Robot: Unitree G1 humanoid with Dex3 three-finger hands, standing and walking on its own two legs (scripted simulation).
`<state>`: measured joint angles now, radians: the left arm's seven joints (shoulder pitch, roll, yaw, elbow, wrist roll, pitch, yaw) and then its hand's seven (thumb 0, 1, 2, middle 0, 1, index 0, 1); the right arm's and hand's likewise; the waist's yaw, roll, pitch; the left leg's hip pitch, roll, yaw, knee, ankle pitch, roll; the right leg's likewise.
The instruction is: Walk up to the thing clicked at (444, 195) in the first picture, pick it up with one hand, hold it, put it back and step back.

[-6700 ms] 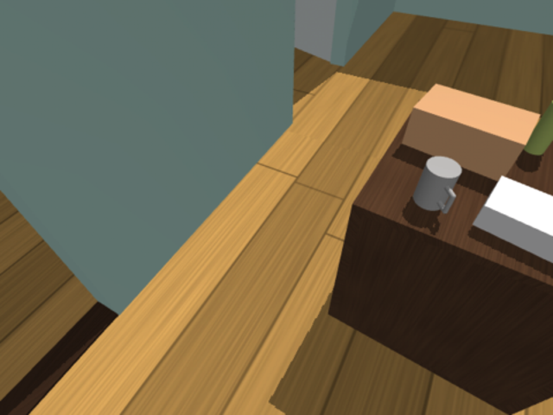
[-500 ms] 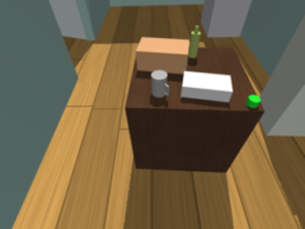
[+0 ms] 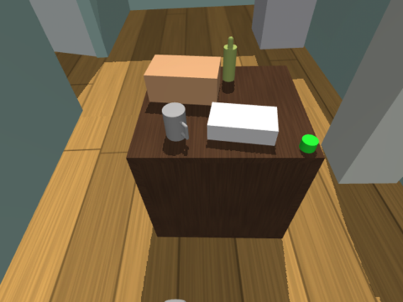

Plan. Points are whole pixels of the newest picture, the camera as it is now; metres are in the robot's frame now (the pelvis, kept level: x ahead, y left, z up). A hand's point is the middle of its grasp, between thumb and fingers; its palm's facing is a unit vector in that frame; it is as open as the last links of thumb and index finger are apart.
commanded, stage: walk up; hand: left
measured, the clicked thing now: (178, 124) +0.67 +0.14 -0.07
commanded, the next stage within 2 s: none
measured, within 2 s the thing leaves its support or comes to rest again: neither
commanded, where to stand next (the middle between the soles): +0.27 -0.08 m, yaw +3 degrees
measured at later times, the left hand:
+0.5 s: hand (132, 249) +0.27 +0.22 -0.14, palm faces -0.10 -0.93 -0.35, open 7.3 cm
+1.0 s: hand (153, 242) +0.30 +0.17 -0.15, palm faces +0.06 -0.92 -0.39, open 7.3 cm
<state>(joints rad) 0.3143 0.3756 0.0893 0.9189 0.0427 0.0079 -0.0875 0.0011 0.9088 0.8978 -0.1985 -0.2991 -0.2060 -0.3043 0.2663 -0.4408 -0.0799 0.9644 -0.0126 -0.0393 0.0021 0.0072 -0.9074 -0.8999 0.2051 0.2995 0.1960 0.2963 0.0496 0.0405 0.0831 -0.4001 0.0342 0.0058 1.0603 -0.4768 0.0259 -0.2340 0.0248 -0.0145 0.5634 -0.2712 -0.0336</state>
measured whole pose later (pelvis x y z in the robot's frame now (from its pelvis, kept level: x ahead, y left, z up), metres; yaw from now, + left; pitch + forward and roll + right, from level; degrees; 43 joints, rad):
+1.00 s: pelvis +0.20 -0.10 -0.01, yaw +5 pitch -1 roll +0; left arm 0.13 0.39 0.05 0.89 0.02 -0.01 0.00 0.00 0.90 0.90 -0.20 -0.30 -0.21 -0.30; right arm 0.26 -0.41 -0.05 0.92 -0.03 0.02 0.01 0.00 -0.90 -0.90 0.21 0.30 0.20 0.30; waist 0.00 0.00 0.12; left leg -0.37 0.01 0.01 0.81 -0.45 0.02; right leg -0.41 -0.07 -0.12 0.70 -0.27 -0.03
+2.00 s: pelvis +0.20 -0.08 +0.02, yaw +2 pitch -2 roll +0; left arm 0.13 0.37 -0.01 1.10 0.02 -0.04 0.00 0.00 0.91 0.90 -0.20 -0.30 -0.21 -0.30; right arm 0.12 -0.37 -0.03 1.09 -0.02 0.00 0.03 0.00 -0.91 -0.90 0.21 0.30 0.20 0.30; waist -0.01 0.00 0.05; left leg -0.16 -0.01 0.07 0.41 -0.21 0.04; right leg -0.11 -0.01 0.03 0.39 -0.24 0.02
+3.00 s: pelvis +0.19 -0.08 +0.02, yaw +4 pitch -1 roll +0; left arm 0.12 0.35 -0.01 1.14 0.02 -0.02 -0.01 0.00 0.91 0.90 -0.20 -0.30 -0.21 -0.30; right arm 0.09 -0.34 -0.01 1.17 -0.01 -0.02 0.01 0.00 -0.90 -0.90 0.21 0.30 0.20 0.30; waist -0.01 0.00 0.04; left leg -0.13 -0.01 0.05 0.29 -0.14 0.03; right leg -0.08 -0.01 0.01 0.28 -0.18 0.02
